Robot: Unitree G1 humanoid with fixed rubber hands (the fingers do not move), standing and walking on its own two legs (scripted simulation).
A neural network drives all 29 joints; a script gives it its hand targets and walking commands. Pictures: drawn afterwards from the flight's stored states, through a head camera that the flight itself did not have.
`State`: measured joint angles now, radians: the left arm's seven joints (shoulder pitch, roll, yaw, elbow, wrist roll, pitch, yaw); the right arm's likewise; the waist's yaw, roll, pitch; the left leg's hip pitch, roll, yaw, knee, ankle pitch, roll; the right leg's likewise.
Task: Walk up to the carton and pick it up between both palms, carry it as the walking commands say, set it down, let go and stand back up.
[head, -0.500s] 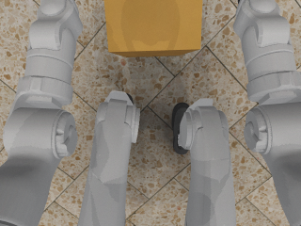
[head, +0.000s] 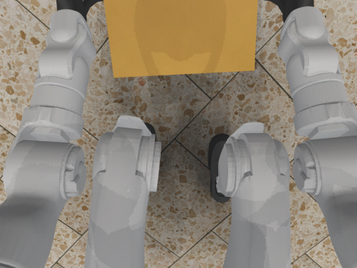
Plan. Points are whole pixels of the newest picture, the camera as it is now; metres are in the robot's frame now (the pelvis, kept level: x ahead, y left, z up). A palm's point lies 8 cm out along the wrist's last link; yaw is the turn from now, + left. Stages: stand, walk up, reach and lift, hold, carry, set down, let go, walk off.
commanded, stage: reach and lift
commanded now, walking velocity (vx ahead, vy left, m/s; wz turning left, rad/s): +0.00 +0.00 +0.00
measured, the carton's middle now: (179, 12) +0.52 +0.04 -0.22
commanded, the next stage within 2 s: none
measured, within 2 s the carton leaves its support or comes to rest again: leaves its support in 1.46 s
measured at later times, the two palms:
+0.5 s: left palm (81, 7) +0.50 +0.19 -0.18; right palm (283, 3) +0.53 -0.13 -0.18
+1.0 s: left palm (91, 1) +0.51 +0.17 -0.17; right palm out of the picture +0.54 -0.10 -0.17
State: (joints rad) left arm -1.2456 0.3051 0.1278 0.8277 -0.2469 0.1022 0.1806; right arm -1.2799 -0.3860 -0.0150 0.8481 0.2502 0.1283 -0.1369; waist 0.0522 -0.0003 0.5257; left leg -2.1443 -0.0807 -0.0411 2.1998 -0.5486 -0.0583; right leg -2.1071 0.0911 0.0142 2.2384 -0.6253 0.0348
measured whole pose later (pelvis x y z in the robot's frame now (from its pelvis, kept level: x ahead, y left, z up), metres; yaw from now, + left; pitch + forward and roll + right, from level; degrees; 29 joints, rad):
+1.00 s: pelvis -0.01 +0.00 +0.00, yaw +1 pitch +28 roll +1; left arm -1.43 0.25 0.07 1.10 -0.28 0.05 0.23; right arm -1.50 -0.26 -0.01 1.15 0.19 0.05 -0.20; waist 0.05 0.01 0.52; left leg -2.15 -0.09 -0.04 2.17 -0.51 -0.07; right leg -2.12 0.10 0.03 2.22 -0.59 0.04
